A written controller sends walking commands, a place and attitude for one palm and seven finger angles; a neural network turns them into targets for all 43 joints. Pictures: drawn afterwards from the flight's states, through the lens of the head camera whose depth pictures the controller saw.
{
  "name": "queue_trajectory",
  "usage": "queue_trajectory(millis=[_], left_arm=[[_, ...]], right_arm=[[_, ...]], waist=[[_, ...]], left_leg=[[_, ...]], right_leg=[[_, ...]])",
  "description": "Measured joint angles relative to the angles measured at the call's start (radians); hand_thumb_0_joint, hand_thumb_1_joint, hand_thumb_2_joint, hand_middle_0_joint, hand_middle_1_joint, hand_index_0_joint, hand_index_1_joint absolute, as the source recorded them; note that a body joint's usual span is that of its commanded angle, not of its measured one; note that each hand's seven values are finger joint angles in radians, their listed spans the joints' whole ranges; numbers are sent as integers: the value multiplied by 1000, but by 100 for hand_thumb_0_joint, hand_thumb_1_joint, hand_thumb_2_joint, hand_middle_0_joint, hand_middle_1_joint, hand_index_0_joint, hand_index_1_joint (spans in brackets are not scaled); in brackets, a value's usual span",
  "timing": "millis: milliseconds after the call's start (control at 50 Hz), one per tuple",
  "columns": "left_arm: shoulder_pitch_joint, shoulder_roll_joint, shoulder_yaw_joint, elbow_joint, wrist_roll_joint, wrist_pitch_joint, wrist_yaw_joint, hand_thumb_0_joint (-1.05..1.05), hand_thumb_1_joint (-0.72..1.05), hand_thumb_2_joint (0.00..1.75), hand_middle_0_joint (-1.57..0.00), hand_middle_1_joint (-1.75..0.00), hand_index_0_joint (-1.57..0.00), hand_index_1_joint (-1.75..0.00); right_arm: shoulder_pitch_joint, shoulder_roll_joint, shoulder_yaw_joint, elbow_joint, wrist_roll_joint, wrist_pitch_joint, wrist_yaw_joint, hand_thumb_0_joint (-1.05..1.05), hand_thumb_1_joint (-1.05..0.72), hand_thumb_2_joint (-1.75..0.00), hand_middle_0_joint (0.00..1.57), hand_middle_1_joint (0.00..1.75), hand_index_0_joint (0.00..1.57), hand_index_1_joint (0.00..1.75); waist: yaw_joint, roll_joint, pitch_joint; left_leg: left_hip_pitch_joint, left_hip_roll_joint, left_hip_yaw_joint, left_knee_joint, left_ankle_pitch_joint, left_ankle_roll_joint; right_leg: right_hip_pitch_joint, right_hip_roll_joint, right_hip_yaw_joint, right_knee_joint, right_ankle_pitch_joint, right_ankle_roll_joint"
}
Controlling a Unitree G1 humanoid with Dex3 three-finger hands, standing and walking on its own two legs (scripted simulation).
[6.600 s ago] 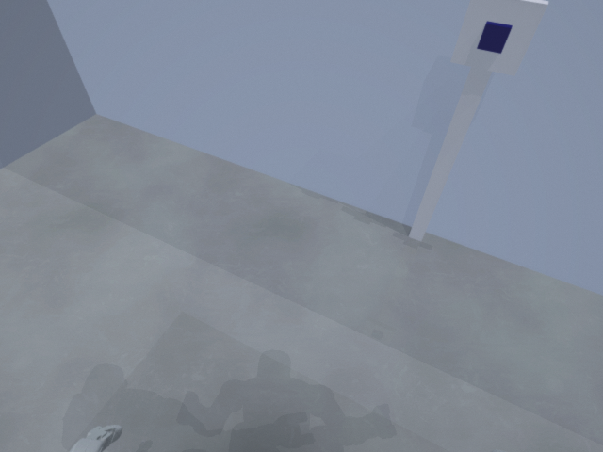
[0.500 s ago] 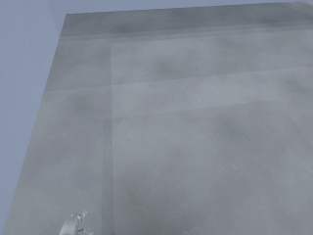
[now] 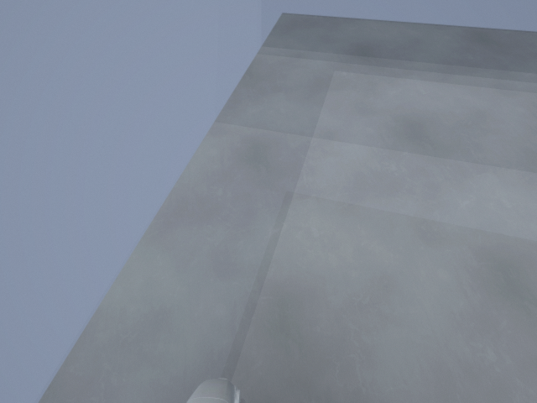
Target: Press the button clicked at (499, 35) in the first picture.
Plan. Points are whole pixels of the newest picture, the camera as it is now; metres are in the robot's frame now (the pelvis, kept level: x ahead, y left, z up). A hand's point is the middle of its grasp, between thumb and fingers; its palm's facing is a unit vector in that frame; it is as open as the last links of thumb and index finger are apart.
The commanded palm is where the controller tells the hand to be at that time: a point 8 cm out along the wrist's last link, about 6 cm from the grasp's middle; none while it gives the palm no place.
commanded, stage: turn to face it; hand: left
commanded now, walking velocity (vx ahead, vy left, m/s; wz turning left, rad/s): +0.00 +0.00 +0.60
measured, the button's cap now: out of the picture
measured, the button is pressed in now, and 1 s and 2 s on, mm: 0 0 0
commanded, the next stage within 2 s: none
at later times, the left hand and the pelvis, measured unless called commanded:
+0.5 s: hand out of the picture +0.05 +0.29 -0.16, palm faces +0.30 -0.92 -0.24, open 7.4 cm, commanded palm none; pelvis +0.00 +0.05 +0.00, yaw +16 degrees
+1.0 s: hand out of the picture -0.03 +0.23 -0.15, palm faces +0.53 -0.80 -0.28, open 7.4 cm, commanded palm none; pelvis +0.01 +0.02 +0.00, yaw +35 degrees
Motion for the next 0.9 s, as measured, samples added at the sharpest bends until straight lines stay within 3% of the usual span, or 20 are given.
queue_trajectory(millis=[120,160,180,200,240,320,440,540,620,660,680,700,740,800,900], left_arm=[[45,39,13,27,7,16,-4,0,90,90,-20,-30,-20,-30],[57,57,21,32,3,20,-7,0,90,90,-20,-30,-20,-30],[60,67,26,35,-1,24,-9,0,90,90,-20,-30,-20,-30],[50,79,31,40,-5,33,-10,0,90,90,-20,-30,-20,-30],[27,94,35,42,-4,56,-7,0,90,90,-20,-30,-20,-30],[-26,95,42,23,-6,59,-12,1,91,90,-19,-30,-20,-30],[-104,88,41,-32,-6,43,-17,0,91,90,-19,-30,-19,-30],[-159,76,37,-59,-10,43,-13,0,91,90,-19,-30,-20,-30],[-196,58,26,-81,-17,36,-10,0,91,90,-19,-30,-20,-30],[-205,48,19,-94,-22,24,-10,0,91,90,-19,-30,-20,-30],[-202,46,14,-102,-22,14,-10,0,91,90,-20,-30,-20,-30],[-203,36,11,-103,-18,2,-7,0,91,90,-20,-30,-20,-30],[-195,20,-4,-104,-13,-5,-4,0,91,90,-20,-30,-20,-30],[-167,1,-14,-99,-12,-3,-3,0,90,90,-20,-30,-20,-30],[-121,-9,-16,-77,-9,1,-3,0,90,90,-20,-30,-20,-30]], right_arm=[[-78,25,27,-39,10,-21,4,1,-92,-90,20,29,20,30],[-89,34,37,-57,10,-37,7,1,-92,-90,20,29,20,30],[-93,39,39,-66,8,-49,8,1,-91,-90,20,29,20,30],[-99,49,41,-70,9,-59,7,1,-91,-90,20,29,20,30],[-100,63,52,-75,13,-72,5,1,-91,-90,20,29,20,30],[-72,81,61,-71,10,-74,-9,0,-91,-90,20,29,20,30],[-16,96,60,-55,10,-71,-9,0,-91,-90,20,30,21,30],[39,96,49,-45,3,-68,-10,0,-91,-90,21,30,21,30],[79,83,35,-33,-1,-62,-14,1,-91,-90,21,30,21,30],[99,74,28,-25,1,-57,-15,1,-91,-90,21,30,21,30],[112,70,24,-22,5,-54,-15,1,-91,-90,21,30,21,30],[115,61,18,-16,9,-51,-15,1,-91,-90,20,30,21,30],[121,48,7,-8,9,-37,-16,1,-91,-90,20,30,20,30],[126,33,-3,4,3,-21,-8,1,-91,-90,20,29,20,30],[113,24,-5,11,1,-10,8,1,-91,-90,20,29,20,30]], waist=[[42,-33,19],[48,-47,13],[48,-56,8],[50,-73,14],[58,-84,20],[43,-66,11],[14,-63,-9],[-24,-50,-20],[-57,-21,-18],[-66,-5,-21],[-67,-4,-27],[-67,12,-24],[-76,30,-19],[-76,34,-24],[-69,27,-20]], left_leg=[[115,-12,78,-278,-33,33],[179,-23,103,-429,50,49],[200,-35,105,-476,42,93],[191,-50,100,-462,28,121],[193,-57,86,-448,23,138],[229,-58,36,-517,70,140],[256,-84,-19,-593,118,145],[239,-104,-64,-595,128,139],[209,-116,-108,-568,124,122],[188,-125,-132,-538,114,108],[173,-135,-141,-513,103,100],[152,-132,-144,-459,68,90],[85,-134,-118,-257,-69,69],[1,-111,-63,15,-73,46],[-39,-42,-32,131,18,15]], right_leg=[[-34,-44,-61,65,-30,31],[-54,-66,-83,119,-58,50],[-80,-82,-75,178,-76,63],[-117,-88,-26,266,-143,84],[-191,-61,76,448,-226,108],[-289,-21,176,633,-157,137],[-330,-8,248,614,-51,157],[-290,21,262,492,-85,159],[-216,63,259,312,-113,146],[-154,82,252,164,-50,137],[-111,82,246,70,8,125],[-99,87,234,50,16,89],[-90,74,204,68,3,43],[-51,42,166,41,4,32],[-4,7,102,2,14,40]])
